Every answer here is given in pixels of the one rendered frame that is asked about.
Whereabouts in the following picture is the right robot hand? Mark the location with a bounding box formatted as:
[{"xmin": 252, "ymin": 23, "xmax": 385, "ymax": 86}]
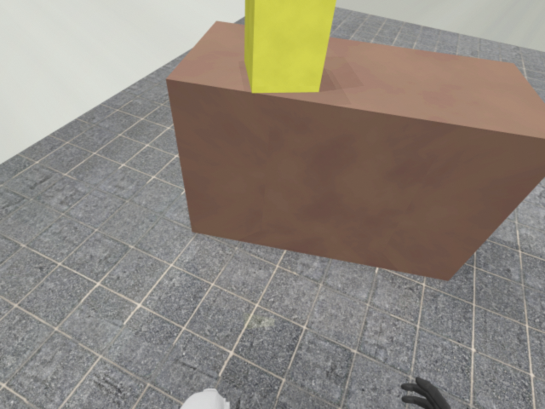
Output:
[{"xmin": 401, "ymin": 377, "xmax": 451, "ymax": 409}]

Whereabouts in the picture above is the pedestal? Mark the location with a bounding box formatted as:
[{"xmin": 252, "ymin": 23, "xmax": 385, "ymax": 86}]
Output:
[{"xmin": 166, "ymin": 21, "xmax": 545, "ymax": 281}]

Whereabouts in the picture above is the carton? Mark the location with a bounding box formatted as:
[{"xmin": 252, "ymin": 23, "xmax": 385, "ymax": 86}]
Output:
[{"xmin": 244, "ymin": 0, "xmax": 336, "ymax": 93}]

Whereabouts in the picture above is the robot left thigh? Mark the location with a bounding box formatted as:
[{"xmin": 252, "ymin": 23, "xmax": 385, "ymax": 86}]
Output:
[{"xmin": 180, "ymin": 391, "xmax": 230, "ymax": 409}]

